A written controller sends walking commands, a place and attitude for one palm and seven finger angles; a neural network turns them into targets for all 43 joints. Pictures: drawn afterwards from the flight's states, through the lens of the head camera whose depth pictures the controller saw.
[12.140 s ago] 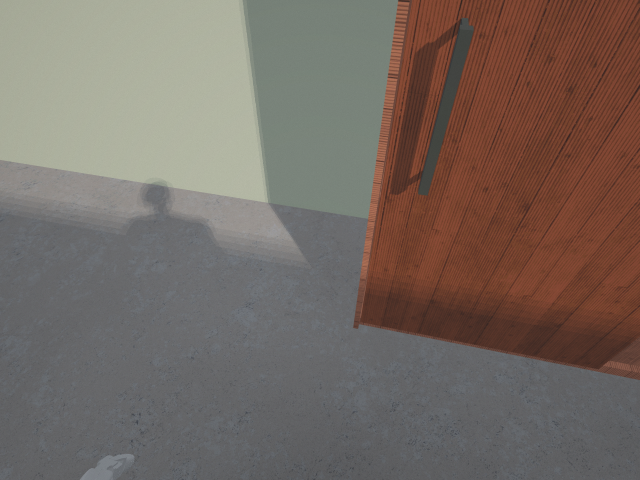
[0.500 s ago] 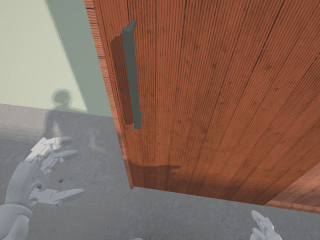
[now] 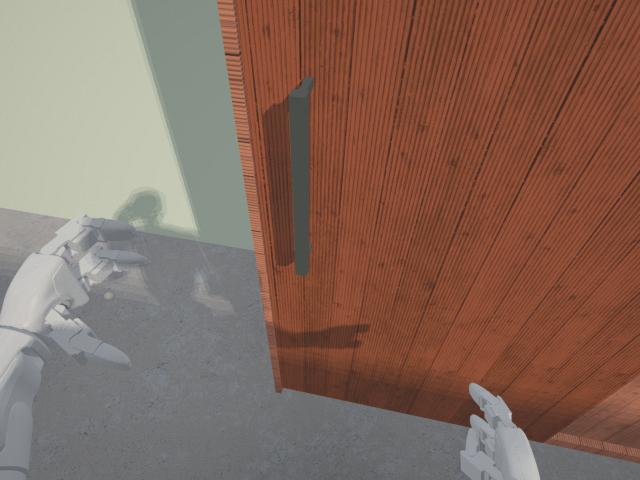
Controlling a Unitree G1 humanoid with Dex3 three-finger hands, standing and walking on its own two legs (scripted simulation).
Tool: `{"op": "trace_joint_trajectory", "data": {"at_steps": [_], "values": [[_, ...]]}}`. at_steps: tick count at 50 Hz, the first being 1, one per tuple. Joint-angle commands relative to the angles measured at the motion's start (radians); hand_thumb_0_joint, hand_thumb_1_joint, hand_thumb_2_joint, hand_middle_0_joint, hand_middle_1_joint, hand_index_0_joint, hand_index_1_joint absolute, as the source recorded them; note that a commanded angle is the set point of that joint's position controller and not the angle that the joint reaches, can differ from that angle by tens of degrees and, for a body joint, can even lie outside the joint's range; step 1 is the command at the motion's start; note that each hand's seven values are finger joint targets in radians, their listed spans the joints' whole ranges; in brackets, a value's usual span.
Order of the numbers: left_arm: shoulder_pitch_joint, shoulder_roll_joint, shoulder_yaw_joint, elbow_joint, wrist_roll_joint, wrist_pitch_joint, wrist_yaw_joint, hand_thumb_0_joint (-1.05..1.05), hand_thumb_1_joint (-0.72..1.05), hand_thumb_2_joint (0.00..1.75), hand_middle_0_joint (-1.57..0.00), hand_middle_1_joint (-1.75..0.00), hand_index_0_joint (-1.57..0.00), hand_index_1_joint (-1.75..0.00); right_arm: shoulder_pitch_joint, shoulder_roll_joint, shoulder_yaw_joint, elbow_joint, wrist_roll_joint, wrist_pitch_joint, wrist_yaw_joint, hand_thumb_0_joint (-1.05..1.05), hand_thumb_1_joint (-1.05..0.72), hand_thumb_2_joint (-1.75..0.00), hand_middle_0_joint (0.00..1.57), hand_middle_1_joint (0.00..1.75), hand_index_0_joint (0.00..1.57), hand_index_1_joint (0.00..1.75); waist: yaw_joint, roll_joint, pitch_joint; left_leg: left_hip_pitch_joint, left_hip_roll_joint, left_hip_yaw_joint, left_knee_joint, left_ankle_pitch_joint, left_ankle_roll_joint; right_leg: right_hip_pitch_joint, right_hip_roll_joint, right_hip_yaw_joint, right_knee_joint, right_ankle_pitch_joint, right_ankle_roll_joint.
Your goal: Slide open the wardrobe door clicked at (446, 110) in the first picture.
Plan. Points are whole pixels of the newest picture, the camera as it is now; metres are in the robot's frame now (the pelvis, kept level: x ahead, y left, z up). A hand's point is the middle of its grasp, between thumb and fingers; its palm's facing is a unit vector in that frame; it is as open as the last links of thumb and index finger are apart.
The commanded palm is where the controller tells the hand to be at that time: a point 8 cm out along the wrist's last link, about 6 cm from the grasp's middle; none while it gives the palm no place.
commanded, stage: raise the hand with hooked fingers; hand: left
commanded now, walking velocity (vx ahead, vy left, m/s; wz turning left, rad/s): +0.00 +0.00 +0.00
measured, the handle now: (304, 191) +0.48 +0.09 +0.11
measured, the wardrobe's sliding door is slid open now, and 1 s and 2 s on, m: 0.00 0.00 0.00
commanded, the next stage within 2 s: move the hooked fingers beside the handle in 0.62 s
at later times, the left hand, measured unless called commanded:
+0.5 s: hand (127, 271) +0.28 +0.25 +0.15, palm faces -0.01 -1.00 -0.07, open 14.0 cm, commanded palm +0.25 +0.29 +0.16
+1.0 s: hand (154, 258) +0.30 +0.23 +0.15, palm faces -0.04 -1.00 -0.05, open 14.0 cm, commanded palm +0.28 +0.27 +0.15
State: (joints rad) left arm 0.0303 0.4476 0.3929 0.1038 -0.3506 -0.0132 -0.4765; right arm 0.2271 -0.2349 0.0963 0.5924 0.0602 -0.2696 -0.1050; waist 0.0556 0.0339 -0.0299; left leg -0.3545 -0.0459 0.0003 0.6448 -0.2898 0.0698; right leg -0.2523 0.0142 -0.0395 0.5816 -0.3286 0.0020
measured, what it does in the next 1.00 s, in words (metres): stands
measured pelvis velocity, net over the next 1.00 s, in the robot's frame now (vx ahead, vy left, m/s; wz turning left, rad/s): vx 0.00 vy -0.03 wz -0.01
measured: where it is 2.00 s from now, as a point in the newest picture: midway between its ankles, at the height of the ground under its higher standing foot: outside the picture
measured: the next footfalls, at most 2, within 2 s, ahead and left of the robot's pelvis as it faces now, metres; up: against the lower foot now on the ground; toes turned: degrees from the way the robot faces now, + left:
none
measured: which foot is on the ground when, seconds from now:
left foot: down 0.00-1.00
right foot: down 0.00-1.00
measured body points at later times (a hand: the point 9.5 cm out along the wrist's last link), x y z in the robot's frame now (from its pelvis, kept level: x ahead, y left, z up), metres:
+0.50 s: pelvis +0.01 -0.02 +0.01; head +0.00 -0.03 +0.46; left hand +0.27 +0.30 +0.16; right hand +0.18 -0.26 -0.06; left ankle +0.03 +0.07 -0.73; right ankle -0.01 -0.13 -0.73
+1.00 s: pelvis +0.00 -0.03 +0.00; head +0.00 -0.05 +0.45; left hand +0.30 +0.28 +0.15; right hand +0.18 -0.28 -0.07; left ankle +0.03 +0.07 -0.73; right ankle -0.01 -0.13 -0.73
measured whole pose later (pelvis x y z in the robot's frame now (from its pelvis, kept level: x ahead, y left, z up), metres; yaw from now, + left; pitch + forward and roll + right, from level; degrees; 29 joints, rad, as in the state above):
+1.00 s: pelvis +0.00 -0.03 +0.00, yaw -1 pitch +1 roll -1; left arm -0.15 0.46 0.41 0.32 -0.35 0.00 -0.52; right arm 0.24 -0.28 0.06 0.62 0.08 -0.23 -0.12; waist 0.03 0.05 -0.04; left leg -0.34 -0.02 -0.01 0.61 -0.28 0.03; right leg -0.25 0.05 -0.04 0.57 -0.33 -0.04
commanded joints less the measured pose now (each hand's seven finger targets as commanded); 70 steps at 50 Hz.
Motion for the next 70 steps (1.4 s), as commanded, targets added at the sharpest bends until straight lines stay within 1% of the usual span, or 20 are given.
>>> {"op": "trace_joint_trajectory", "data": {"at_steps": [1, 6, 10, 16, 22, 23, 33, 37, 40, 45, 46, 47, 48, 53, 57, 58, 61, 64, 67, 70], "values": [[-0.316, 0.278, 0.132, -0.154, -0.026, -0.054, -0.012, 0.00, -0.50, 0.30, -0.30, -1.20, -0.30, -1.20, -0.085, -0.153, -0.061, -0.141, 0.009, -0.044, -0.016, 0.00, -0.90, -0.90, 0.20, 0.30, 0.20, 0.30, -0.024, 0.132, -0.147, 0.219, 0.066, -0.116, -0.166, 0.132, -0.065, -0.088, 0.021, -0.022, -0.095, 0.128, -0.040], [-0.388, 0.310, 0.113, -0.088, -0.014, 0.019, -0.057, 0.00, -0.50, 0.30, -0.30, -1.20, -0.30, -1.20, -0.088, -0.163, -0.060, -0.149, 0.018, -0.032, -0.017, 0.00, -0.90, -0.90, 0.20, 0.30, 0.20, 0.30, -0.028, 0.091, -0.134, 0.211, 0.061, -0.119, -0.188, 0.098, -0.055, -0.078, 0.016, -0.019, -0.120, 0.120, -0.037], [-0.323, 0.289, 0.118, -0.031, -0.032, 0.033, -0.083, 0.00, -0.50, 0.30, -0.30, -1.20, -0.30, -1.20, -0.085, -0.168, -0.064, -0.157, 0.017, -0.028, -0.005, 0.00, -0.90, -0.90, 0.20, 0.30, 0.20, 0.30, -0.020, 0.006, -0.149, 0.191, 0.053, -0.104, -0.166, 0.139, -0.044, -0.066, 0.019, -0.016, -0.120, 0.150, -0.035], [-0.336, 0.341, 0.187, -0.148, -0.045, -0.027, -0.058, 0.00, -0.50, 0.30, -0.30, -1.20, -0.30, -1.20, -0.098, -0.160, -0.072, -0.169, 0.012, -0.035, 0.009, 0.00, -0.90, -0.90, 0.20, 0.30, 0.20, 0.30, -0.005, 0.073, -0.216, 0.227, 0.047, -0.077, -0.144, 0.207, -0.040, -0.032, 0.017, -0.003, -0.114, 0.207, -0.037], [-0.341, 0.309, 0.162, -0.128, -0.031, -0.030, -0.031, 0.00, -0.50, 0.30, -0.30, -1.20, -0.30, -1.20, -0.085, -0.157, -0.076, -0.153, 0.015, -0.033, -0.002, 0.00, -0.90, -0.90, 0.20, 0.30, 0.20, 0.30, -0.021, 0.114, -0.152, 0.215, 0.048, -0.060, -0.148, 0.179, -0.034, -0.054, 0.012, 0.004, -0.128, 0.197, -0.033], [-0.338, 0.313, 0.160, -0.123, -0.029, -0.026, -0.032, 0.00, -0.50, 0.30, -0.30, -1.20, -0.30, -1.20, -0.082, -0.161, -0.076, -0.149, 0.013, -0.031, -0.002, 0.00, -0.90, -0.90, 0.20, 0.30, 0.20, 0.30, -0.019, 0.072, -0.151, 0.208, 0.049, -0.057, -0.143, 0.191, -0.032, -0.038, 0.012, 0.009, -0.133, 0.214, -0.031], [-0.326, 0.318, 0.165, -0.080, -0.047, -0.022, -0.058, 0.00, -0.50, 0.30, -0.30, -1.20, -0.30, -1.20, -0.090, -0.162, -0.079, -0.149, 0.016, -0.026, -0.004, 0.00, -0.90, -0.90, 0.20, 0.30, 0.20, 0.30, -0.019, -0.006, -0.182, 0.187, 0.043, -0.039, -0.105, 0.216, -0.019, -0.018, -0.001, 0.042, -0.125, 0.289, -0.008], [-0.361, 0.312, 0.158, -0.049, -0.044, -0.027, -0.060, 0.00, -0.50, 0.30, -0.30, -1.20, -0.30, -1.20, -0.090, -0.162, -0.080, -0.143, 0.020, -0.023, -0.009, 0.00, -0.90, -0.90, 0.20, 0.30, 0.20, 0.30, -0.030, 0.036, -0.167, 0.172, 0.038, -0.034, -0.099, 0.196, -0.020, -0.038, -0.006, 0.048, -0.121, 0.277, -0.004], [-0.404, 0.340, 0.170, 0.020, -0.037, -0.019, -0.060, 0.00, -0.50, 0.30, -0.30, -1.20, -0.30, -1.20, -0.083, -0.170, -0.082, -0.131, 0.021, -0.011, -0.014, 0.00, -0.90, -0.90, 0.20, 0.30, 0.20, 0.30, -0.039, -0.003, -0.139, 0.127, 0.041, -0.033, -0.088, 0.167, -0.019, -0.050, -0.017, 0.076, -0.131, 0.248, 0.007], [-0.529, 0.291, 0.089, -0.042, -0.025, -0.055, -0.054, 0.00, -0.50, 0.30, -0.30, -1.20, -0.30, -1.20, -0.095, -0.157, -0.077, -0.143, 0.022, -0.019, -0.022, 0.00, -0.90, -0.90, 0.20, 0.30, 0.20, 0.30, -0.050, 0.088, -0.197, 0.185, 0.039, -0.038, -0.092, 0.166, -0.019, -0.052, -0.011, 0.062, -0.121, 0.223, -0.010], [-0.521, 0.309, 0.108, -0.027, -0.025, -0.062, -0.048, 0.00, -0.50, 0.30, -0.30, -1.20, -0.30, -1.20, -0.082, -0.159, -0.081, -0.138, 0.022, -0.018, -0.024, 0.00, -0.90, -0.90, 0.20, 0.30, 0.20, 0.30, -0.049, 0.049, -0.204, 0.188, 0.043, -0.045, -0.099, 0.164, -0.019, -0.051, -0.006, 0.049, -0.120, 0.215, -0.011], [-0.509, 0.293, 0.094, -0.018, -0.022, -0.065, -0.047, 0.00, -0.50, 0.30, -0.30, -1.20, -0.30, -1.20, -0.084, -0.161, -0.079, -0.137, 0.022, -0.020, -0.024, 0.00, -0.90, -0.90, 0.20, 0.30, 0.20, 0.30, -0.045, 0.079, -0.206, 0.191, 0.041, -0.045, -0.101, 0.164, -0.020, -0.054, -0.006, 0.047, -0.117, 0.212, -0.015], [-0.501, 0.297, 0.098, 0.000, -0.024, -0.064, -0.044, 0.00, -0.50, 0.30, -0.30, -1.20, -0.30, -1.20, -0.078, -0.163, -0.081, -0.134, 0.020, -0.018, -0.023, 0.00, -0.90, -0.90, 0.20, 0.30, 0.20, 0.30, -0.043, 0.016, -0.206, 0.181, 0.045, -0.042, -0.093, 0.168, -0.018, -0.048, -0.007, 0.056, -0.119, 0.222, -0.010], [-0.465, 0.307, 0.117, 0.069, -0.015, -0.035, -0.026, 0.00, -0.50, 0.30, -0.30, -1.20, -0.30, -1.20, -0.075, -0.170, -0.084, -0.134, 0.021, -0.009, -0.014, 0.00, -0.90, -0.90, 0.20, 0.30, 0.20, 0.30, -0.021, -0.003, -0.191, 0.150, 0.045, -0.040, -0.106, 0.176, -0.021, -0.038, -0.009, 0.046, -0.112, 0.236, -0.014], [-0.539, 0.260, 0.065, 0.050, 0.003, -0.024, 0.001, 0.00, -0.50, 0.30, -0.30, -1.20, -0.30, -1.20, -0.079, -0.160, -0.079, -0.145, 0.025, -0.002, -0.012, 0.00, -0.90, -0.90, 0.20, 0.30, 0.20, 0.30, -0.040, 0.056, -0.176, 0.166, 0.046, -0.042, -0.123, 0.150, -0.025, -0.082, -0.003, 0.027, -0.112, 0.193, -0.022], [-0.561, 0.278, 0.079, 0.044, 0.002, -0.031, 0.010, 0.00, -0.50, 0.30, -0.30, -1.20, -0.30, -1.20, -0.073, -0.163, -0.082, -0.141, 0.023, 0.000, -0.012, 0.00, -0.90, -0.90, 0.20, 0.30, 0.20, 0.30, -0.039, 0.019, -0.179, 0.166, 0.051, -0.045, -0.122, 0.157, -0.024, -0.068, -0.001, 0.029, -0.114, 0.195, -0.023], [-0.572, 0.253, 0.060, -0.001, 0.009, -0.047, 0.027, 0.00, -0.50, 0.30, -0.30, -1.20, -0.30, -1.20, -0.069, -0.159, -0.082, -0.148, 0.021, -0.003, -0.013, 0.00, -0.90, -0.90, 0.20, 0.30, 0.20, 0.30, -0.039, 0.062, -0.226, 0.210, 0.051, -0.050, -0.130, 0.172, -0.026, -0.069, 0.002, 0.019, -0.106, 0.202, -0.028], [-0.596, 0.264, 0.068, 0.029, 0.015, -0.050, 0.039, 0.00, -0.50, 0.30, -0.30, -1.20, -0.30, -1.20, -0.058, -0.163, -0.084, -0.133, 0.019, 0.003, -0.014, 0.00, -0.90, -0.90, 0.20, 0.30, 0.20, 0.30, -0.044, 0.033, -0.225, 0.207, 0.055, -0.049, -0.127, 0.187, -0.025, -0.066, 0.005, 0.023, -0.108, 0.221, -0.027], [-0.619, 0.222, 0.026, 0.029, 0.029, -0.048, 0.048, 0.00, -0.50, 0.30, -0.30, -1.20, -0.30, -1.20, -0.058, -0.159, -0.082, -0.131, 0.019, 0.005, -0.014, 0.00, -0.90, -0.90, 0.20, 0.30, 0.20, 0.30, -0.048, 0.075, -0.217, 0.224, 0.057, -0.062, -0.142, 0.181, -0.034, -0.084, 0.002, 0.010, -0.103, 0.198, -0.033], [-0.639, 0.185, -0.015, 0.054, 0.036, -0.032, 0.059, 0.00, -0.50, 0.30, -0.30, -1.20, -0.30, -1.20, -0.052, -0.159, -0.081, -0.126, 0.019, 0.011, -0.014, 0.00, -0.90, -0.90, 0.20, 0.30, 0.20, 0.30, -0.057, 0.047, -0.208, 0.228, 0.060, -0.066, -0.143, 0.184, -0.033, -0.094, 0.003, 0.009, -0.109, 0.201, -0.033]]}}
